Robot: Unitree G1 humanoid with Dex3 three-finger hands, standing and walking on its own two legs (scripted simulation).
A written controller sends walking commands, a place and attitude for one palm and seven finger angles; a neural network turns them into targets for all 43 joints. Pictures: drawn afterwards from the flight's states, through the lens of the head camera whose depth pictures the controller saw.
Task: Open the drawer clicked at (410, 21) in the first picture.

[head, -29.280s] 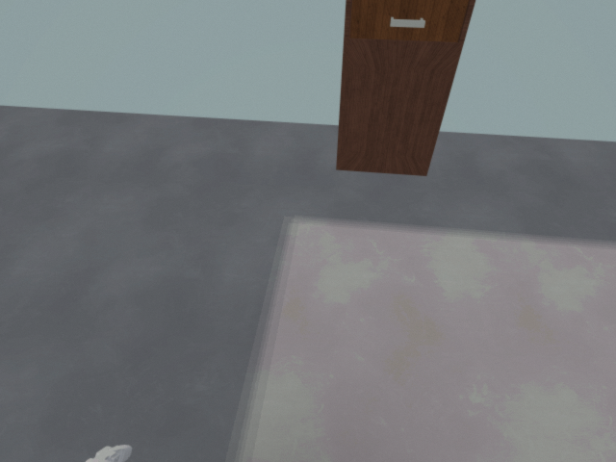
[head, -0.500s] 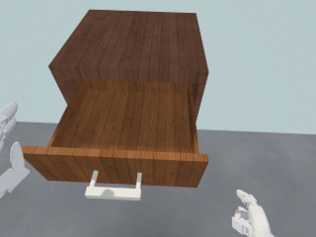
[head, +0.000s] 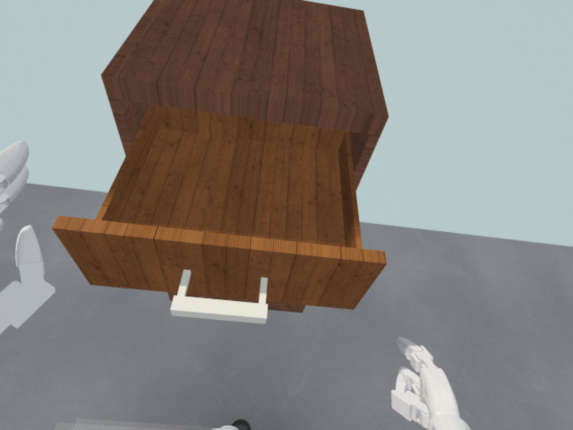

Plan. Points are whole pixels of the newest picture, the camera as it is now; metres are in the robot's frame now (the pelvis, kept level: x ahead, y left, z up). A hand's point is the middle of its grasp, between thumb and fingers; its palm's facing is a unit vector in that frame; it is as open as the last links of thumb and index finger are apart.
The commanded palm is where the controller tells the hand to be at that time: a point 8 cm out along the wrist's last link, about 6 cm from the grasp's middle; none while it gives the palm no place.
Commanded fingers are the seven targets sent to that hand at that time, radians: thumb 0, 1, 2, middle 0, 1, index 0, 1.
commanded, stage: step back with the hand held close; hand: left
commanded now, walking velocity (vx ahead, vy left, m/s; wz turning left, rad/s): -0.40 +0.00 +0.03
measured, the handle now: (222, 295) +0.29 +0.12 -0.01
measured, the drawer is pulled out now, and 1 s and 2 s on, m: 0.27 0.27 0.27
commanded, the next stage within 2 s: stop stepping back and stand still in 0.18 s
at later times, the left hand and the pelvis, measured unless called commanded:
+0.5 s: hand out of the picture +0.04 +0.23 +0.17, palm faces +0.49 -0.78 -0.40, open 7.4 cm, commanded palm -0.02 +0.25 +0.18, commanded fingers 0.00 0.90 0.90 -0.20 -0.30 -0.20 -0.30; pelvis -0.13 -0.04 +0.00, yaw +2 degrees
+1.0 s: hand out of the picture -0.06 +0.21 +0.15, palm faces +0.46 -0.80 -0.38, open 7.4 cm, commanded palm -0.12 +0.25 +0.18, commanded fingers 0.00 0.90 0.90 -0.20 -0.30 -0.20 -0.30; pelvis -0.23 -0.04 +0.00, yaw +4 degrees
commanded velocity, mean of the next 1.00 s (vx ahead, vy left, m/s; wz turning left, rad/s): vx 0.08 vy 0.03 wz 0.01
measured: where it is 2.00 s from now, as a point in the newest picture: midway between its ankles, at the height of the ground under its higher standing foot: outside the picture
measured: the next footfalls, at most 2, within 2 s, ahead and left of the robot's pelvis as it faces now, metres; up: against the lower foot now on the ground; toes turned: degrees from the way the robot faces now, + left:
right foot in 0.24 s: -0.16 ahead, -0.13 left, +0.00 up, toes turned +0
left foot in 0.58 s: -0.15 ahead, +0.10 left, +0.00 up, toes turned +6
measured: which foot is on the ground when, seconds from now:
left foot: down 0.00-0.28, up 0.30-0.56, down 0.58-0.80, up 0.82-1.00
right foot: up 0.00-0.22, down 0.24-1.00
